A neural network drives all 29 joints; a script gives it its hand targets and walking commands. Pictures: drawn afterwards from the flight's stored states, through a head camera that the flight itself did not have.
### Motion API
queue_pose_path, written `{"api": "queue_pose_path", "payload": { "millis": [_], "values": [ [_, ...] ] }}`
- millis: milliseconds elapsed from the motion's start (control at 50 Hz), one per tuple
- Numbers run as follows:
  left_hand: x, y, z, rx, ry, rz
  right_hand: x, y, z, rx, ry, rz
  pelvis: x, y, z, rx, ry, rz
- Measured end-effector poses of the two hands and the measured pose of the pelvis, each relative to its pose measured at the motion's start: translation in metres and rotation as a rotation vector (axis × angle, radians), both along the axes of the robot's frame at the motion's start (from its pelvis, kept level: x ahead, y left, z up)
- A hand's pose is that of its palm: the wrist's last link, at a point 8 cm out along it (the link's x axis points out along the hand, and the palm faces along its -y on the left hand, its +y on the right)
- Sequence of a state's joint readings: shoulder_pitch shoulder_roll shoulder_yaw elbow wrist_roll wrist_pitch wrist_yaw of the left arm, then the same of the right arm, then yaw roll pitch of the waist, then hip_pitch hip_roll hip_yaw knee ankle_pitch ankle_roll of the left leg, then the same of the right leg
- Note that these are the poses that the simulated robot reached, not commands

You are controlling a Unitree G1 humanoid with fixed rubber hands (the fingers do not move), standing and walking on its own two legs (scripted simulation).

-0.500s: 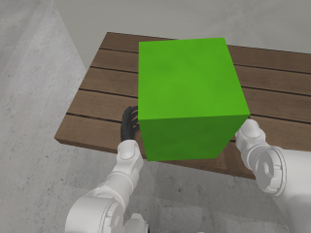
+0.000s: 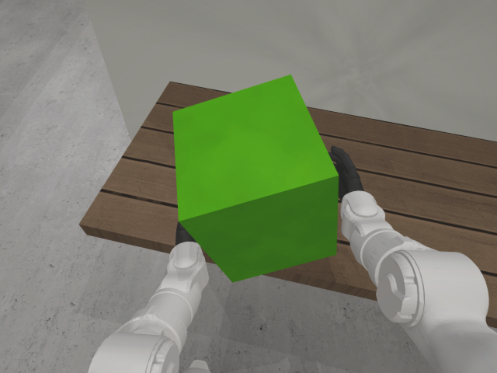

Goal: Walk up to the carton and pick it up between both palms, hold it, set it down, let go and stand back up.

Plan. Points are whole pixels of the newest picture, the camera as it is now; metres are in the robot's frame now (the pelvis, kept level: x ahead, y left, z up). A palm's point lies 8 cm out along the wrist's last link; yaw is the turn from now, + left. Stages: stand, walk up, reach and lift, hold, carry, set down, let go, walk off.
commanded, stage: reach and lift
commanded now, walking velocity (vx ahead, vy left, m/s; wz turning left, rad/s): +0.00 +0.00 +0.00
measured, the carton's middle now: (259, 187) +0.44 +0.04 +0.04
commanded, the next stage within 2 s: none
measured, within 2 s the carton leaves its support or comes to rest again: neither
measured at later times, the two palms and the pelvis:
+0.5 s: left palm (196, 134) +0.43 +0.14 +0.16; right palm (402, 102) +0.49 -0.14 +0.21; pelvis +0.03 -0.01 +0.05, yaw +3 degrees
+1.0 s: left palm (169, 160) +0.41 +0.18 +0.12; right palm (361, 155) +0.46 -0.10 +0.13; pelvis +0.05 -0.01 +0.07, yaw +4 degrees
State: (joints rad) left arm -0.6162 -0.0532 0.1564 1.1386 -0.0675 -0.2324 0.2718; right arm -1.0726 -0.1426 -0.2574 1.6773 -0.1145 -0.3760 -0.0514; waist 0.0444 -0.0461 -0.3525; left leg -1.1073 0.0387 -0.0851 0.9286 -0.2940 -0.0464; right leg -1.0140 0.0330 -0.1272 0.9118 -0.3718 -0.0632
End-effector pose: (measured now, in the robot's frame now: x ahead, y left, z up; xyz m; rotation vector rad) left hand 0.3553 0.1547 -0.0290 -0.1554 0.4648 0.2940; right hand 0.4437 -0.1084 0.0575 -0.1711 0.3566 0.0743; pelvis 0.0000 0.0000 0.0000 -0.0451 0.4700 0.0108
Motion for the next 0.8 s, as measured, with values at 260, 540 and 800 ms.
{"api": "queue_pose_path", "payload": {
  "millis": [260,540,800],
  "values": [
    [0.036,0.004,0.081,0.042,-0.027,-0.025,0.024,-0.004,0.069,0.022,-0.031,-0.028,0.001,-0.009,0.019,-0.003,-0.042,0.028],
    [0.078,-0.012,0.197,0.082,-0.141,-0.047,0.044,-0.030,0.158,0.087,-0.131,-0.085,0.034,-0.014,0.057,0.050,-0.264,0.026],
    [0.063,0.011,0.159,0.094,-0.054,-0.068,0.010,-0.015,0.076,0.117,-0.019,-0.145,0.051,-0.014,0.071,0.056,-0.388,0.014]
  ]
}}
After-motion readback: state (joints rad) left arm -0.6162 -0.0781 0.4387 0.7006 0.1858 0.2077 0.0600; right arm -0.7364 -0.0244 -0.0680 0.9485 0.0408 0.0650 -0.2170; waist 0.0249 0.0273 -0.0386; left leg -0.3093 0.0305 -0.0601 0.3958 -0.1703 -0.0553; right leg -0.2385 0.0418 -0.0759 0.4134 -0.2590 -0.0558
